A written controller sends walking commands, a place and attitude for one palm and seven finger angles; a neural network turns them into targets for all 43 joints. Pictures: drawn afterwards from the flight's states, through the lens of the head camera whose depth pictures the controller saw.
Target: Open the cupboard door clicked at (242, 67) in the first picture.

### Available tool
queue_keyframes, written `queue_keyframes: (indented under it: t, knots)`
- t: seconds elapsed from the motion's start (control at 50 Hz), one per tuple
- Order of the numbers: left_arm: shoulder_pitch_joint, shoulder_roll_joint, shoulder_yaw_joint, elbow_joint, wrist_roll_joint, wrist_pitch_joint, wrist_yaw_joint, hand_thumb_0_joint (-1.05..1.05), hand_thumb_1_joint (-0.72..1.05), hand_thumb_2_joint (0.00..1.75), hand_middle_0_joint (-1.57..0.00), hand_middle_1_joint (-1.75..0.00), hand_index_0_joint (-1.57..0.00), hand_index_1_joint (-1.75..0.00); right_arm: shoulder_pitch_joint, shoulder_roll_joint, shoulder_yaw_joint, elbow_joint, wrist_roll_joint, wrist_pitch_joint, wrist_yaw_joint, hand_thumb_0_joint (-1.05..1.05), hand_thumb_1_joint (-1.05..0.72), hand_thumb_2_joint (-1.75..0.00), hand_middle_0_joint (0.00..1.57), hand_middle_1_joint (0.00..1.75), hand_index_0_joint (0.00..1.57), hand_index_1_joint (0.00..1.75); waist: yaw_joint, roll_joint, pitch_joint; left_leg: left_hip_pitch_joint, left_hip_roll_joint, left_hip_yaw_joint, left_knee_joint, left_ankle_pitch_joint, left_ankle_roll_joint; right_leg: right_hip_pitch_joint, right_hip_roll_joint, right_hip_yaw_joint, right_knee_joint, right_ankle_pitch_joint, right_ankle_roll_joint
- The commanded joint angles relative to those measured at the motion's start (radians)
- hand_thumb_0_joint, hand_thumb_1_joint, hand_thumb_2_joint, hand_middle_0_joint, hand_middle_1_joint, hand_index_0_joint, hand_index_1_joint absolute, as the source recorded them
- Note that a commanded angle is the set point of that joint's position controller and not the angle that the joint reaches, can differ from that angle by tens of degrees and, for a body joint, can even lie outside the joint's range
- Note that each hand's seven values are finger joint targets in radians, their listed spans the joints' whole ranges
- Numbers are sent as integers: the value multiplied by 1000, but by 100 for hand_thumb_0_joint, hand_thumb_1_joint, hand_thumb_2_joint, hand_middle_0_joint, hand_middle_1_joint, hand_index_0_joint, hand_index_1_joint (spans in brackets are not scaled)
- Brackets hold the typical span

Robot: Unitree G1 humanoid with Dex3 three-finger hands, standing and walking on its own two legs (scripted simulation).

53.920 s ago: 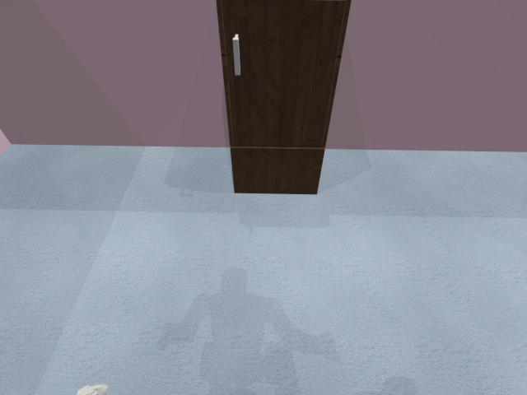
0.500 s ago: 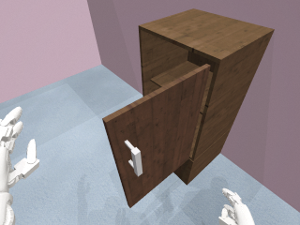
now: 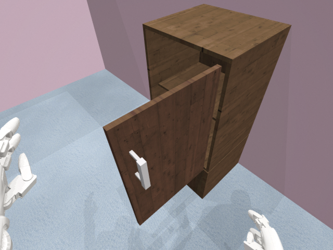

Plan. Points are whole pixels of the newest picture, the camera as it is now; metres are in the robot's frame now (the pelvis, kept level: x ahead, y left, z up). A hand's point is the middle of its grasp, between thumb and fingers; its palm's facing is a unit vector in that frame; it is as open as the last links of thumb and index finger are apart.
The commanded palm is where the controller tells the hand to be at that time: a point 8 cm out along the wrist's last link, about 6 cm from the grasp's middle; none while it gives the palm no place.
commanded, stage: step back with the hand held close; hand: left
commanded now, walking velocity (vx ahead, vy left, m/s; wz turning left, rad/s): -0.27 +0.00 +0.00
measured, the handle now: (139, 170) +0.33 +0.12 -0.01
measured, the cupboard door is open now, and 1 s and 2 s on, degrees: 89 89 89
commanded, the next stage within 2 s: stop stepping back and stand still in 1.26 s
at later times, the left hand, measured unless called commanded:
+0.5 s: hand (12, 203) +0.15 +0.28 +0.15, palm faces +0.41 -0.77 -0.49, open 7.4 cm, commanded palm +0.09 +0.32 +0.17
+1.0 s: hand out of the picture +0.09 +0.29 +0.15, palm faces +0.41 -0.78 -0.47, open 7.4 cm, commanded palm +0.01 +0.34 +0.17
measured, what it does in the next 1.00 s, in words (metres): shifts its weight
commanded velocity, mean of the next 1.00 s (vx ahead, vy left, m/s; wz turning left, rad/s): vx -0.31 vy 0.00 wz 0.01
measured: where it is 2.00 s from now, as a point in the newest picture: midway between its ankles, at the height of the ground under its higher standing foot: outside the picture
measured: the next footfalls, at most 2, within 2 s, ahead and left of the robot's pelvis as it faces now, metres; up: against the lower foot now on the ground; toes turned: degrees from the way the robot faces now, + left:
right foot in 1.30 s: -0.21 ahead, -0.07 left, +0.00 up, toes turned -8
left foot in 1.82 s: -0.19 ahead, +0.16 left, +0.00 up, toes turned -2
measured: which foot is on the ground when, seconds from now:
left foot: down 0.00-1.00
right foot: down 0.00-0.98, up 1.00-1.00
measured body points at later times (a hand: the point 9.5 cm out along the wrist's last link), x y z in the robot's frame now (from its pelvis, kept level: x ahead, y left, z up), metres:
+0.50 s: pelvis -0.06 +0.03 -0.02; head -0.04 +0.03 +0.43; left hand +0.12 +0.32 +0.18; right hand +0.11 -0.22 -0.09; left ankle -0.01 +0.11 -0.74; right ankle +0.02 -0.10 -0.74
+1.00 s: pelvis -0.12 +0.04 -0.03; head -0.09 +0.06 +0.42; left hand +0.06 +0.33 +0.17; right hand +0.07 -0.20 -0.09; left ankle -0.01 +0.11 -0.74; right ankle -0.01 -0.10 -0.74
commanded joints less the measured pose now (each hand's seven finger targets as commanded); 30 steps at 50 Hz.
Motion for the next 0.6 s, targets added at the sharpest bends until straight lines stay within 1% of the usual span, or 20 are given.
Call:
queue_keyframes:
  t: [0.0,0.02,0.06,0.1,0.14,0.16,0.22,0.26,0.28,0.32,0.36,0.38,0.42,0.44,0.46,0.48,0.52,0.54,0.56,0.58]
  knots:
    - [-23,202,116,-208,5,-86,17,0,90,90,-20,-30,-20,-30,-111,-118,-56,-183,4,-29,-16,0,-90,-90,20,30,20,30,-34,-23,-99,-38,13,-57,-35,138,20,-56,-111,163,-57,179,0]
    - [-12,204,114,-226,6,-87,19,0,90,90,-20,-30,-20,-30,-111,-123,-57,-192,4,-23,-17,0,-90,-90,20,30,20,30,-35,-13,-111,-52,17,-58,-43,155,18,-44,-106,156,-38,200,2]
    - [31,226,142,-229,3,-85,27,0,90,90,-20,-30,-20,-30,-114,-124,-62,-202,4,-10,-22,0,-90,-90,20,30,20,30,-31,-28,-142,-73,27,-70,-56,189,16,-17,-98,133,-1,224,7]
    - [57,236,158,-243,0,-84,31,0,90,90,-20,-30,-20,-30,-110,-121,-67,-219,9,5,-23,0,-90,-90,20,30,20,30,-31,-61,-162,-92,36,-75,-50,225,16,-7,-92,131,30,261,11]
    - [71,247,171,-268,-1,-86,35,0,90,90,-20,-30,-20,-30,-111,-120,-72,-232,14,16,-23,0,-90,-90,20,30,20,30,-33,-70,-168,-117,40,-78,-40,241,15,-4,-94,136,55,298,11]
    - [71,266,187,-283,0,-87,39,0,90,90,-20,-30,-20,-30,-117,-122,-75,-236,14,19,-24,0,-90,-90,20,30,20,30,-30,-53,-181,-128,40,-82,-38,243,15,6,-97,135,66,301,9]
    - [93,256,184,-309,3,-93,46,0,90,90,-20,-30,-20,-30,-109,-122,-79,-250,16,22,-25,0,-90,-90,20,30,20,30,-30,-31,-173,-172,56,-92,-48,234,19,3,-85,131,115,300,15]
    - [98,258,190,-309,5,-94,50,0,90,90,-20,-30,-20,-30,-109,-123,-82,-250,15,22,-27,0,-90,-90,20,30,20,30,-30,-23,-168,-210,64,-104,-59,192,27,9,-81,133,135,274,18]
    - [91,247,179,-314,8,-95,52,0,90,90,-20,-30,-20,-30,-104,-123,-80,-253,14,21,-28,0,-90,-90,20,30,20,30,-34,-28,-148,-244,69,-108,-67,147,31,4,-79,137,145,243,20]
    - [87,242,177,-312,12,-99,56,0,90,90,-20,-30,-20,-30,-96,-126,-82,-254,17,15,-28,0,-90,-90,20,30,20,30,-37,-34,-127,-299,78,-114,-78,36,43,-1,-78,149,157,184,21]
    - [63,242,179,-327,21,-106,60,0,90,90,-20,-30,-20,-30,-95,-133,-83,-254,14,7,-30,0,-90,-90,20,30,20,30,-38,-11,-105,-386,83,-135,-96,-109,57,23,-76,158,168,111,20]
    - [56,235,173,-324,26,-110,63,0,90,90,-20,-30,-20,-30,-89,-128,-82,-255,13,3,-31,0,-90,-90,20,30,20,30,-43,-20,-78,-419,84,-136,-100,-185,62,6,-79,169,170,64,19]
    - [48,237,181,-322,33,-119,69,0,90,90,-20,-30,-20,-30,-74,-133,-83,-254,12,-5,-31,0,-90,-90,20,30,20,30,-47,-40,-67,-465,82,-146,-89,-285,71,-5,-82,184,161,-11,16]
    - [40,235,180,-327,35,-125,71,0,90,90,-20,-30,-20,-30,-70,-132,-84,-254,12,-10,-30,0,-90,-90,20,30,20,30,-49,-55,-65,-473,78,-147,-74,-309,73,-18,-87,193,149,-45,14]
    - [33,243,187,-336,38,-128,72,0,90,90,-20,-30,-20,-30,-70,-135,-85,-252,10,-12,-31,0,-90,-90,20,30,20,30,-50,-54,-69,-474,77,-159,-69,-323,73,-24,-88,197,142,-68,11]
    - [21,234,176,-345,39,-131,73,0,90,90,-20,-30,-20,-30,-67,-128,-81,-252,7,-17,-32,0,-90,-90,20,30,20,30,-53,-74,-58,-464,74,-156,-60,-329,71,-56,-91,204,135,-99,9]
    - [20,232,183,-345,40,-139,77,0,90,90,-20,-30,-20,-30,-56,-133,-81,-247,5,-25,-31,0,-90,-90,20,30,20,30,-55,-43,-61,-472,81,-165,-58,-353,72,-73,-91,200,140,-144,8]
    - [12,232,183,-359,43,-145,78,0,90,90,-20,-30,-20,-30,-59,-135,-81,-248,5,-31,-30,0,-90,-90,20,30,20,30,-53,-19,-64,-495,93,-182,-76,-378,77,-56,-78,189,164,-150,12]
    - [8,237,192,-360,47,-148,79,0,90,90,-20,-30,-20,-30,-67,-138,-81,-246,2,-34,-32,0,-90,-90,20,30,20,30,-50,22,-63,-533,112,-206,-117,-399,84,-20,-60,169,206,-129,19]
    - [15,230,193,-358,50,-151,81,0,90,90,-20,-30,-20,-30,-66,-131,-78,-246,-2,-37,-33,0,-90,-90,20,30,20,30,-47,42,-60,-573,136,-231,-157,-417,92,20,-35,146,267,-92,27]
